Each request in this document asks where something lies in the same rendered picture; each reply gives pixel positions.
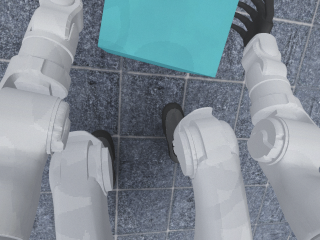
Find robot right shin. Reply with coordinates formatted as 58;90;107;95
172;107;240;161

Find right robot forearm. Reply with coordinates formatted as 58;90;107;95
241;33;317;126

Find robot right upper arm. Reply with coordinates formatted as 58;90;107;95
247;116;320;240

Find left robot forearm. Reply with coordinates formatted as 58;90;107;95
0;0;84;99

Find robot right hand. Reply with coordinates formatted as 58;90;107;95
230;0;275;47

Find robot left foot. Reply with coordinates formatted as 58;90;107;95
92;130;116;187

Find robot left upper arm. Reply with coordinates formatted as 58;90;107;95
0;87;71;240

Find carton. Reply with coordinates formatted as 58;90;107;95
98;0;239;78

